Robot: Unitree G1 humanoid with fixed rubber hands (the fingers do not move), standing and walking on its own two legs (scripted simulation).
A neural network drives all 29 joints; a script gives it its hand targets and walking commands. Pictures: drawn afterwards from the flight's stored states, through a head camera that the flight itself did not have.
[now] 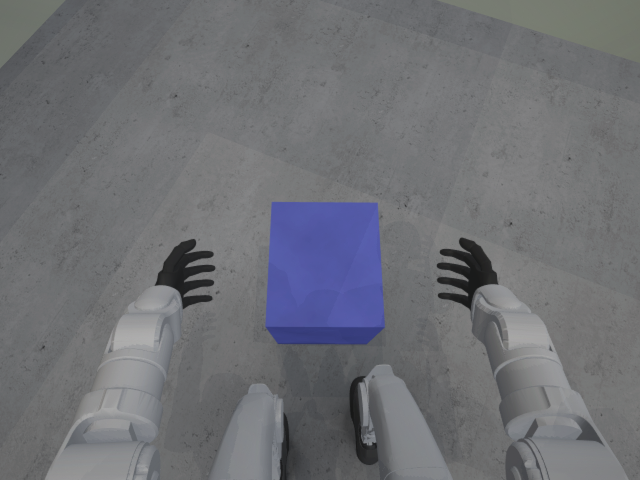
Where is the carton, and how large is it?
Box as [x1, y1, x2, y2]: [265, 202, 384, 343]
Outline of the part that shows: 272,202 265,323 267,329 278,343 368,342 384,327 377,203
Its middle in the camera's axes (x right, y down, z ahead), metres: +0.01 +0.09 +0.98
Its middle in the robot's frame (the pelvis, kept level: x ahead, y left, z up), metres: +0.49 -0.03 -0.53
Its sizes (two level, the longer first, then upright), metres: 0.283 0.243 0.299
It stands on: the floor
